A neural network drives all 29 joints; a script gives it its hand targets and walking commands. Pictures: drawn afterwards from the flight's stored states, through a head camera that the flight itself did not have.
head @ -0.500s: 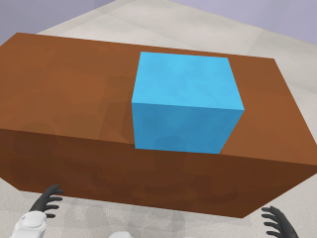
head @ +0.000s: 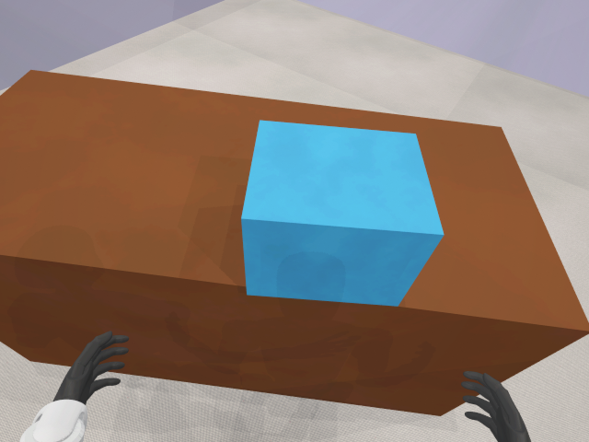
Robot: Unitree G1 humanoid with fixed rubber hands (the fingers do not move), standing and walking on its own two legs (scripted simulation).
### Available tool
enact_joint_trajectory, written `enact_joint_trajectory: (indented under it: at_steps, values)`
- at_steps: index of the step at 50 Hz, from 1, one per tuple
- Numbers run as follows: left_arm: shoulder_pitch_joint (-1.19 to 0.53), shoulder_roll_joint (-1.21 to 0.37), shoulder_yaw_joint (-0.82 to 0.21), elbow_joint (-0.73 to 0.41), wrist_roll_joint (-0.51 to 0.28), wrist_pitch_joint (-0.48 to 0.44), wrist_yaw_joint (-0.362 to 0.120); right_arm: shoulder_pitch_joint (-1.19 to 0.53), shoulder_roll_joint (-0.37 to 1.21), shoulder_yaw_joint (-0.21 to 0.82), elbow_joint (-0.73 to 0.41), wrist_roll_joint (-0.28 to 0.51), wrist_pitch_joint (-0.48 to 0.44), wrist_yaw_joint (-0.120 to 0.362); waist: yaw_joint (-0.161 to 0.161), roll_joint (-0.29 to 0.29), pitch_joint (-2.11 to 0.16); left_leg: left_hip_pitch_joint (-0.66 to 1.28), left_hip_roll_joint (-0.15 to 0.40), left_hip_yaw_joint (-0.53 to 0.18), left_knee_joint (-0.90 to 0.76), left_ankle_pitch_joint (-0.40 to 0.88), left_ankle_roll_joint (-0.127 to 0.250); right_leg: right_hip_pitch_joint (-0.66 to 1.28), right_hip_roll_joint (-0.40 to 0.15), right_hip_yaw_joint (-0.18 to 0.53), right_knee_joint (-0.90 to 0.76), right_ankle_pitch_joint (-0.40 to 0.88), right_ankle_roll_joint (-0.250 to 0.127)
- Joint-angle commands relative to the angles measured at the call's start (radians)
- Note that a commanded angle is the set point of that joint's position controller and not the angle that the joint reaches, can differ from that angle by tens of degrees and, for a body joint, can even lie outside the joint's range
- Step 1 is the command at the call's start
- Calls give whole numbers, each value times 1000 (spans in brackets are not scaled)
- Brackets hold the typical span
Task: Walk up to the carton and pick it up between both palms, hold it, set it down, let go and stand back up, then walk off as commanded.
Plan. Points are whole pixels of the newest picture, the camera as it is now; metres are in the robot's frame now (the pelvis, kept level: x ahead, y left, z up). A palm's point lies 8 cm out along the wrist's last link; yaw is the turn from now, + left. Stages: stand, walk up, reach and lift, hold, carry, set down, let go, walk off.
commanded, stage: reach and lift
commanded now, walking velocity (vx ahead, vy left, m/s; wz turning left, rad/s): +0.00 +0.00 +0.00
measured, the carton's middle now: (330, 215) +0.46 -0.04 +0.01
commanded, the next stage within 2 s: none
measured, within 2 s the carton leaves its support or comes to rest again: neither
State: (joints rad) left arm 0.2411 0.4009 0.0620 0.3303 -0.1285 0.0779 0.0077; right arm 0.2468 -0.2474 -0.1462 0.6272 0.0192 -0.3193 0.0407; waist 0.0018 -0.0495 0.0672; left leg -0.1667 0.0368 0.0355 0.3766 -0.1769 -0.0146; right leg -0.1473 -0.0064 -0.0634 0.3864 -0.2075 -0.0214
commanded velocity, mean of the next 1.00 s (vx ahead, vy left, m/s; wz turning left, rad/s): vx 0.00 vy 0.00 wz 0.00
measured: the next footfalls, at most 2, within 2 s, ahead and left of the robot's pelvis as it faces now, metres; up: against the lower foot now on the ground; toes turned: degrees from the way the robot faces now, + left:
none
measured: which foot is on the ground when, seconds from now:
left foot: down 0.00-1.00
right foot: down 0.00-1.00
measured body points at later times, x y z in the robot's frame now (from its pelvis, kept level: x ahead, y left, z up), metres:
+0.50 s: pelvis +0.00 +0.00 +0.00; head +0.00 +0.02 +0.45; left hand +0.20 +0.24 +0.01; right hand +0.18 -0.26 +0.02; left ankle +0.02 +0.13 -0.75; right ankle +0.00 -0.11 -0.75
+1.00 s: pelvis +0.00 +0.00 +0.00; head +0.00 +0.01 +0.45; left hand +0.27 +0.22 +0.06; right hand +0.25 -0.25 +0.07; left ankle +0.02 +0.13 -0.75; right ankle +0.00 -0.11 -0.75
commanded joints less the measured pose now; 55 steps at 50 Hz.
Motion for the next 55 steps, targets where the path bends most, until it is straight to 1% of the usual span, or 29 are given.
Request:
enact_joint_trajectory:
  at_steps: [1,2,4,7,9,10,12,15,16,20,21,23,24,26,28,29,32,34,35,36,39,41,43,47,48,50,52,54,55]
  values:
    - [24,32,-10,-269,-37,-59,20,13,-132,-4,-315,108,2,-5,17,7,-209,183,-56,28,-78,195,-6,62,34,56,-117,215,25]
    - [20,31,-9,-297,-28,-61,32,30,-134,-1,-304,112,6,4,12,75,-231,189,-60,24,-86,218,-19,76,23,68,-119,211,14]
    - [65,4,-41,-367,-49,-67,35,40,-128,5,-360,145,13,8,26,69,-215,221,-45,9,-72,307,-36,74,35,54,-115,280,5]
    - [80,-3,-43,-323,-40,-63,38,54,-140,-7,-362,147,44,18,12,62,-188,228,-47,1,-83,248,-33,51,31,65,-143,200,6]
    - [54,-29,-86,-434,-63,-71,48,43,-132,-15,-446,158,58,26,11,98,-180,214,-48,-6,-96,223,-42,35,32,57,-145,172,-2]
    - [71,-29,-80,-383,-73,-67,46,55,-127,-21,-461,151,65,27,13,64,-162,202,-50,7,-104,196,-27,33,22,71,-160,152,1]
    - [95,-26,-79,-439,-58,-74,58,77,-121,-13,-494,174,78,32,18,112,-181,207,-54,0,-96,234,-37,43,20,78,-153,196,-2]
    - [131,-53,-100,-440,-67,-68,64,82,-148,-31,-574,182,100,40,25,66,-172,212,-46,-4,-109,207,-33,17,33,73,-158,150,-8]
    - [82,-33,-98,-483,-75,-76,70,81,-134,-29,-586,196,120,44,0,86,-173,200,-53,2,-110,165,-31,23,17,89,-165,116,-2]
    - [135,-77,-114,-568,-67,-66,92,115,-178,-18,-669,233,158,51,27,126,-174,195,-42,-12,-116,252,-50,15,36,77,-141,181,-12]
    - [124,-67,-102,-571,-77,-71,92,100,-195,-31,-730,237,151,53,34,78,-177,191,-44,-15,-111,232,-36,17,38,88,-149,170,-9]
    - [128,-50,-104,-577,-81,-64,88,136,-157,-23,-716,226,181,44,16,102,-184,210,-45,-5,-104,195,-35,-12,24,102,-160,130,-6]
    - [101,-38,-100,-556,-93,-58,75,116,-141,-29,-778,225,190,28,6,50,-137,167,-55,7,-125,133,-18,16,11,106,-177,104,9]
    - [56,-40,-105,-588,-122,-66,87,81,-152,-19,-853,233,206,30,17,40,-143,141,-48,-3,-128,107,-11,-21,17,104,-151,74,3]
    - [70,-60,-123,-635,-113,-63,98,118,-159,-33,-799,241,221,41,19,99,-170,184,-35,-16,-116,189,-35,-27,29,93,-142,115,-12]
    - [50,-50,-111,-620,-123,-52,87,98,-147,-9,-817,257,235,33,-2,92,-156,176,-41,-5,-115,151,-28,-33,17,99,-156,89,-5]
    - [-15,-23,-79,-659,-105,-19,92,44,-168,-5,-861,267,260,23,21,130,-151,153,-46,-9,-107,151,-34,-29,10,116,-157,84,-11]
    - [-42,-49,-115,-685,-130,10,98,27,-189,-36,-865,278,287,25,-2,102,-160,181,-37,-14,-110,138,-36,-48,23,107,-159,64,-14]
    - [-61,-32,-85,-693,-126,22,101,8,-195,-42,-881,279,296,25,20,126,-189,170,-35,-14,-104,132,-34,-43,15,116,-152,63,-19]
    - [-71,-41,-103,-692,-142,28,98,-8,-178,-49,-878,273,305,18,11,137,-171,159,-34,-14,-104,132,-41,-64,22,116,-148,62,-25]
    - [-171,-16,-67,-631,-163,79,83,-80,-180,-48,-893,267,354,1,-4,50,-184,86,-47,-4,-119,26,-9,-14,11,127,-141,24,-3]
    - [-156,-6,-41,-659,-154,111,90,-74,-205,-55,-883,288,376,2,16,103,-190,119,-39,-8,-102,104,-24,-27,18,125,-131,64,-11]
    - [-154,-12,-19,-689,-164,148,92,-89,-225,-73,-910,287,383,-15,13,87,-212,146,-40,-2,-92,191,-30,-8,31,122,-130,154,-5]
    - [-247,-31,1,-652,-152,207,79,-171,-224,-50,-853,307,426,-14,7,67,-224,127,-46,0,-91,188,-24,9,30,119,-127,154,8]
    - [-260,-18,-1,-718,-146,199,88,-173,-243,-61,-868,313,431,-9,7,107,-262,165,-42,-9,-85,230,-31,-7,31,123,-120,174,-1]
    - [-321,-15,28,-658,-149,240,72,-223,-237,-51,-799,320,462,-17,-7,71,-215,146,-44,-3,-91,216,-20,2,27,116,-127,195,14]
    - [-355,-11,46,-696,-120,255,82,-260,-282,-73,-801,320,462,-15,4,119,-264,164,-43,-4,-93,234,-31,5,35,114,-121,190,6]
    - [-411,-5,50,-660,-127,285,83,-343,-277,-71,-769,322,482,-10,1,89,-232,125,-41,-1,-108,166,-18,-6,29,120,-124,137,10]
    - [-426,-32,42,-568,-138,296,75,-341,-260,-65,-694,316,505,-7,-1,80,-185,78,-39,-3,-124,100,-9,-17,21,123,-127,86,10]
